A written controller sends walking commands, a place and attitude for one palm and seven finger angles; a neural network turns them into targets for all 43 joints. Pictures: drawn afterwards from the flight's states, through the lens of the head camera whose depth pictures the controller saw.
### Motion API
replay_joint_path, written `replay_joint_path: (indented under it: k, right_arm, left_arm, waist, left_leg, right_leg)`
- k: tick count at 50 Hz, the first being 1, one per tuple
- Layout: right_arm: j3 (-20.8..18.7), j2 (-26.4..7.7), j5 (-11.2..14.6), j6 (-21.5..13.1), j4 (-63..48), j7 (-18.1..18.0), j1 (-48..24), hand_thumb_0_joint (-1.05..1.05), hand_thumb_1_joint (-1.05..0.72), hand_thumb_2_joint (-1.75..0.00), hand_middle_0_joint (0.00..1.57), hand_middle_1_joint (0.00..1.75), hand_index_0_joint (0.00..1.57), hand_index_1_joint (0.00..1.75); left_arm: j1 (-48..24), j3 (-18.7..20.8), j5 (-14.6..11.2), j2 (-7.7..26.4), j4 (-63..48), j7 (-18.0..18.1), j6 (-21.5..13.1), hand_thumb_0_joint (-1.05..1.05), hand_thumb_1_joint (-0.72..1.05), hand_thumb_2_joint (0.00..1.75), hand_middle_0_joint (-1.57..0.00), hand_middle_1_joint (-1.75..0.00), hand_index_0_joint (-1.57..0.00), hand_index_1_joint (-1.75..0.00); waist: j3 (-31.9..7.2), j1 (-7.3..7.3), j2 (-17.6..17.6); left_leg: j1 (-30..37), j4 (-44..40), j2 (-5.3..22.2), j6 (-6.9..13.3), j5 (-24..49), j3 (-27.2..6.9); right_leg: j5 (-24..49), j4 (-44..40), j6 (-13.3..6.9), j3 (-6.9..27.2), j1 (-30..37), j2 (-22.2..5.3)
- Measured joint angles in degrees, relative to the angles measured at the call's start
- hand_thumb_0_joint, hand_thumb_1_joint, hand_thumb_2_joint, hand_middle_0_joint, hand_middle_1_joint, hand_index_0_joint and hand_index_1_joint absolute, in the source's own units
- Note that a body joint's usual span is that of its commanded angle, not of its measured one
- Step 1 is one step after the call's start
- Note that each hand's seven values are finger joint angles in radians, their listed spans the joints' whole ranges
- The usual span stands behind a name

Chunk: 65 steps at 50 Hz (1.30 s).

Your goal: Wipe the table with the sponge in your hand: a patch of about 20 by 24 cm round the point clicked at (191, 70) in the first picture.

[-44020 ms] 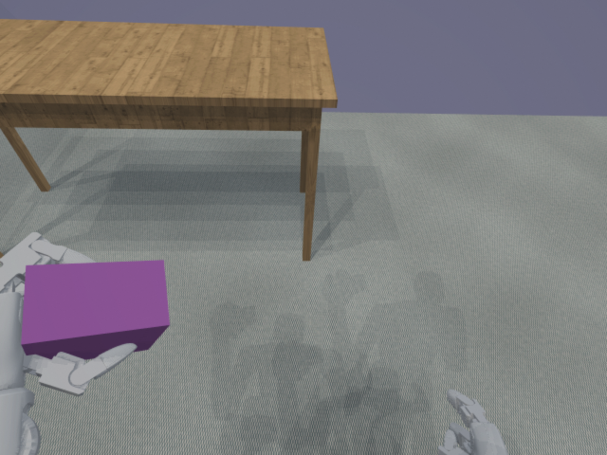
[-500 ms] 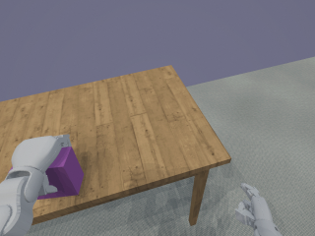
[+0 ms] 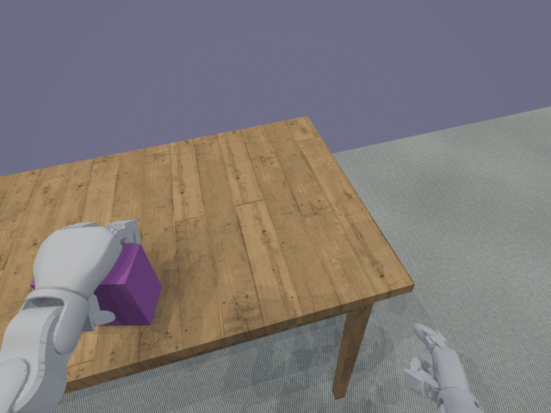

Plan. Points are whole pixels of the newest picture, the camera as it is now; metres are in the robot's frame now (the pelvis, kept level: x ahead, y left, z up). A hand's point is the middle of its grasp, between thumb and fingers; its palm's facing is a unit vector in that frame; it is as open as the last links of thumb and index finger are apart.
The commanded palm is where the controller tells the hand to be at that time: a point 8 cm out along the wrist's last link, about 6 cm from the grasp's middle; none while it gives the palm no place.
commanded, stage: move the sponge above the wiping area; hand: left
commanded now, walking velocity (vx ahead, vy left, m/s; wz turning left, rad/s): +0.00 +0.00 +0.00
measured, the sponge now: (108, 292) +0.22 +0.30 +0.06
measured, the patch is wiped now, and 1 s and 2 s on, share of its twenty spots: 0.00 0.05 0.05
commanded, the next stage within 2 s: none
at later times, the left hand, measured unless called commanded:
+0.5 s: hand (63, 261) +0.22 +0.33 +0.14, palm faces +0.14 +0.02 -0.99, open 10.3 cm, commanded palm +0.18 +0.33 +0.18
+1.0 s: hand (41, 247) +0.23 +0.35 +0.16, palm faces +0.22 +0.01 -0.98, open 10.3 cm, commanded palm +0.18 +0.32 +0.18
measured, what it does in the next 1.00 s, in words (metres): stands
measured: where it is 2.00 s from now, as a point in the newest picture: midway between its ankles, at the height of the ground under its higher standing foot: outside the picture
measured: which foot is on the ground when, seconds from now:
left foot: down 0.00-1.00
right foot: down 0.00-1.00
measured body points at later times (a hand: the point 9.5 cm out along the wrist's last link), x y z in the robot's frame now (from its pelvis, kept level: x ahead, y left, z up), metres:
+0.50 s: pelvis +0.00 +0.01 +0.00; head -0.01 -0.02 +0.45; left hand +0.21 +0.32 +0.19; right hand +0.24 -0.19 -0.08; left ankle +0.03 +0.10 -0.74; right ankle -0.02 -0.10 -0.74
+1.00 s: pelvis -0.01 +0.01 +0.00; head -0.02 -0.03 +0.45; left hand +0.21 +0.35 +0.21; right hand +0.24 -0.18 -0.09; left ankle +0.03 +0.10 -0.74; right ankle -0.02 -0.10 -0.74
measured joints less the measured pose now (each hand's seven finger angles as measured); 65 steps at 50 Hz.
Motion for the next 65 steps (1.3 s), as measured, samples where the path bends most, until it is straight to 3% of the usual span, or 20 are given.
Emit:
replay_joint_path:
  k: [5, 11, 16, 20, 22, 24, 27, 31, 33, 35, 38, 41, 44, 48, 52, 55, 57, 60, 63, 65]
  right_arm:
    - [0.78, 0.62, 1.04, 2.26, 1.28, 1.4, -2.42, 0.02, -0.9, -0.9, 0.2, 0.29, 0.2, 0.3]
    - [1.61, -1.17, 2.33, 3.45, -0.63, 1.96, -3.81, 0.02, -0.9, -0.9, 0.2, 0.3, 0.2, 0.3]
    - [1.21, -2.29, 1.21, 2.05, -2.06, 0.76, -2.69, 0.02, -0.9, -0.9, 0.2, 0.3, 0.2, 0.3]
    - [0.7, -1.14, -0.25, 0.35, -1.21, -0.87, -1.05, 0.02, -0.9, -0.9, 0.2, 0.29, 0.2, 0.3]
    - [0.47, -0.28, -0.22, 0.25, -0.47, -0.91, -0.78, 0.02, -0.9, -0.9, 0.2, 0.29, 0.2, 0.3]
    - [0.33, 0.33, 0.19, 0.77, 0.31, -0.48, -0.87, 0.02, -0.9, -0.9, 0.2, 0.29, 0.2, 0.3]
    - [0.89, 0.6, 1.11, 1.99, 1.67, 0.39, -2.01, 0.02, -0.9, -0.9, 0.2, 0.29, 0.2, 0.3]
    - [1.72, -0.25, 2.09, 3.18, 1.11, 1.25, -2.72, 0.02, -0.9, -0.9, 0.2, 0.3, 0.2, 0.3]
    - [1.63, -1.1, 2.28, 3.09, 0.0, 1.58, -2.46, 0.02, -0.9, -0.9, 0.2, 0.3, 0.2, 0.3]
    - [1.38, -1.85, 2.03, 2.65, -0.82, 1.54, -1.96, 0.02, -0.9, -0.9, 0.2, 0.3, 0.2, 0.3]
    - [0.87, -2.04, 0.96, 1.47, -1.3, 0.77, -0.71, 0.02, -0.9, -0.9, 0.2, 0.29, 0.2, 0.3]
    - [0.57, -1.08, -0.1, 0.32, -0.69, -0.22, 0.35, 0.02, -0.9, -0.9, 0.2, 0.29, 0.2, 0.3]
    - [0.1, 0.11, 0.0, 0.38, 0.32, -0.19, 0.51, 0.02, -0.9, -0.9, 0.2, 0.29, 0.2, 0.3]
    - [0.63, 0.7, 1.19, 2.05, 2.04, 0.83, -1.67, 0.02, -0.9, -0.9, 0.2, 0.29, 0.2, 0.3]
    - [1.57, 0.02, 2.22, 3.01, 1.13, 1.45, -3.03, 0.02, -0.9, -0.9, 0.2, 0.3, 0.2, 0.3]
    - [1.67, -1.27, 2.64, 2.62, -0.42, 1.55, -3.14, 0.02, -0.9, -0.9, 0.2, 0.3, 0.2, 0.3]
    - [1.57, -1.91, 2.36, 2.1, -1.14, 1.37, -3.0, 0.02, -0.9, -0.9, 0.2, 0.3, 0.2, 0.3]
    - [1.34, -2.02, 1.13, 1.35, -1.46, 0.66, -2.14, 0.02, -0.9, -0.9, 0.2, 0.29, 0.2, 0.3]
    - [1.09, -1.13, 0.04, 0.33, -0.87, -0.48, -0.85, 0.02, -0.9, -0.9, 0.2, 0.29, 0.2, 0.3]
    - [0.82, -0.48, 0.11, 0.29, -0.13, -0.56, -0.49, 0.02, -0.9, -0.9, 0.2, 0.29, 0.2, 0.3]
  left_arm:
    - [-5.1, 5.06, -2.73, 0.79, 3.85, 4.19, 8.3, -0.01, -0.55, 1.06, -0.7, -1.32, -0.73, -1.32]
    - [-2.52, 6.0, -4.71, 0.79, 5.57, -2.86, 18.29, -0.01, -0.54, 1.06, -0.69, -1.33, -0.72, -1.32]
    - [2.57, -0.02, -3.25, -0.98, 1.97, -8.49, 12.67, -0.01, -0.54, 1.06, -0.7, -1.33, -0.72, -1.33]
    - [2.58, -0.69, -0.06, 0.47, -1.24, -4.72, 2.57, -0.01, -0.54, 1.06, -0.7, -1.32, -0.73, -1.32]
    - [1.14, 0.84, 0.45, 1.63, -1.33, -1.37, 0.58, -0.01, -0.54, 1.06, -0.7, -1.32, -0.73, -1.32]
    - [-1.65, 2.86, -0.41, 2.21, 0.49, 1.47, 1.38, -0.01, -0.54, 1.06, -0.71, -1.32, -0.73, -1.32]
    - [-5.71, 6.35, -2.96, 2.29, 5.13, 3.02, 6.84, -0.01, -0.54, 1.06, -0.7, -1.32, -0.73, -1.32]
    - [-6.3, 7.81, -4.68, 2.31, 9.01, -0.88, 15.09, -0.01, -0.54, 1.06, -0.7, -1.33, -0.73, -1.33]
    - [-4.1, 6.21, -4.75, 1.48, 8.22, -3.94, 16.6, -0.01, -0.54, 1.06, -0.7, -1.33, -0.72, -1.33]
    - [-1.14, 3.5, -4.41, 0.11, 5.95, -6.6, 15.46, -0.01, -0.54, 1.06, -0.7, -1.33, -0.72, -1.33]
    - [2.42, -0.5, -3.08, -1.46, 1.61, -8.14, 9.07, -0.01, -0.54, 1.05, -0.7, -1.33, -0.73, -1.33]
    - [3.75, -1.79, -0.73, -0.51, -2.25, -4.78, 1.66, -0.01, -0.54, 1.05, -0.71, -1.33, -0.73, -1.33]
    - [0.67, -0.42, 0.23, 0.84, -1.62, 1.38, -0.31, -0.01, -0.54, 1.05, -0.71, -1.33, -0.74, -1.32]
    - [-5.88, 4.44, -2.6, 0.85, 4.05, 5.07, 6.6, -0.01, -0.54, 1.05, -0.71, -1.33, -0.74, -1.33]
    - [-7.15, 6.95, -4.37, 0.79, 7.37, 1.72, 15.31, -0.01, -0.53, 1.05, -0.71, -1.33, -0.73, -1.33]
    - [-4.8, 4.19, -4.59, -0.53, 7.36, -2.51, 17.64, -0.01, -0.53, 1.05, -0.7, -1.34, -0.73, -1.33]
    - [-2.72, 1.2, -3.99, -1.89, 6.44, -5.21, 16.58, -0.01, -0.53, 1.05, -0.7, -1.34, -0.73, -1.34]
    - [-0.13, -2.5, -1.87, -2.53, 3.58, -7.33, 10.96, -0.01, -0.54, 1.05, -0.71, -1.34, -0.73, -1.34]
    - [0.46, -2.6, 0.3, -0.56, 0.42, -4.24, 3.92, -0.01, -0.53, 1.05, -0.71, -1.33, -0.74, -1.33]
    - [-1.13, -1.12, 0.82, 0.71, 0.67, -0.95, 1.92, -0.01, -0.54, 1.06, -0.71, -1.33, -0.74, -1.33]
  waist:
    - [-0.66, 0.02, 0.42]
    - [-1.39, -1.87, 1.74]
    - [-0.36, -1.39, 1.11]
    - [0.57, 0.49, -0.42]
    - [0.64, 0.98, -0.66]
    - [0.4, 0.93, -0.5]
    - [-0.1, 0.11, 0.07]
    - [-0.65, -1.84, 1.02]
    - [-0.57, -2.58, 1.64]
    - [-0.43, -2.8, 1.97]
    - [-0.08, -2.09, 1.48]
    - [0.35, -0.47, 0.33]
    - [0.3, 0.75, -0.14]
    - [-0.07, 0.42, 0.35]
    - [-0.94, -1.38, 1.23]
    - [-1.09, -2.25, 2.14]
    - [-0.92, -2.39, 2.29]
    - [-0.25, -1.74, 1.37]
    - [0.15, -0.37, 0.03]
    - [0.32, 0.36, -0.32]
  left_leg:
    - [0.35, -0.81, 0.24, -0.19, 0.38, 0.47]
    - [-0.8, -1.29, -0.46, 0.38, 1.05, 0.05]
    - [-1.2, -0.29, -0.93, 0.86, 0.71, -0.5]
    - [-0.17, 0.16, -0.57, 0.64, 0.27, -0.64]
    - [0.33, 0.18, -0.2, 0.43, 0.12, -0.48]
    - [0.48, 0.06, -0.03, 0.27, 0.2, -0.45]
    - [0.29, -0.59, 0.02, 0.21, 0.72, -0.1]
    - [-0.76, -1.37, -0.37, 0.48, 1.57, 0.01]
    - [-1.35, -1.29, -0.67, 0.76, 1.73, -0.11]
    - [-1.73, -1.02, -0.99, 1.07, 1.7, -0.21]
    - [-1.58, -0.39, -1.22, 1.32, 1.27, -0.28]
    - [-0.61, -0.01, -0.91, 1.13, 0.74, -0.12]
    - [0.01, 0.15, -0.39, 0.65, 0.49, -0.09]
    - [0.28, -0.6, -0.02, 0.27, 1.01, 0.17]
    - [-0.38, -1.67, -0.33, 0.33, 1.9, 0.03]
    - [-1.24, -1.57, -0.72, 0.58, 2.1, -0.39]
    - [-1.7, -1.15, -0.89, 0.74, 1.95, -0.57]
    - [-1.37, -0.63, -0.96, 0.76, 1.5, -0.75]
    - [-0.33, -0.19, -0.54, 0.39, 0.79, -0.79]
    - [0.5, -0.17, -0.08, 0.04, 0.48, -0.78]
  right_leg:
    - [0.68, -0.88, 0.08, 0.52, 0.19, 0.21]
    - [0.83, -0.91, 0.66, 0.05, -0.91, -0.46]
    - [0.3, -0.07, 0.94, -0.55, -1.0, -0.88]
    - [0.34, -0.55, 0.54, -0.63, 0.43, -0.47]
    - [0.68, -1.16, 0.37, -0.41, 1.11, -0.11]
    - [1.02, -1.63, 0.36, -0.35, 1.4, 0.07]
    - [1.47, -1.89, 0.48, 0.01, 0.89, 0.07]
    - [1.76, -1.69, 0.83, 0.08, -0.57, -0.35]
    - [1.72, -1.4, 1.04, -0.08, -1.16, -0.64]
    - [1.49, -0.92, 1.26, -0.21, -1.56, -0.94]
    - [0.93, -0.18, 1.39, -0.3, -1.41, -1.17]
    - [0.67, -0.13, 1.05, -0.09, -0.4, -0.86]
    - [0.91, -0.69, 0.63, 0.01, 0.47, -0.33]
    - [1.61, -1.38, 0.57, 0.34, 0.56, 0.01]
    - [1.88, -1.55, 0.68, 0.17, -0.42, -0.29]
    - [1.73, -1.21, 0.87, -0.28, -1.2, -0.63]
    - [1.43, -0.66, 0.92, -0.49, -1.64, -0.8]
    - [0.79, 0.01, 0.79, -0.66, -1.32, -0.85]
    - [0.43, -0.13, 0.3, -0.63, -0.06, -0.39]
    - [0.6, -0.87, -0.05, -0.54, 1.02, 0.08]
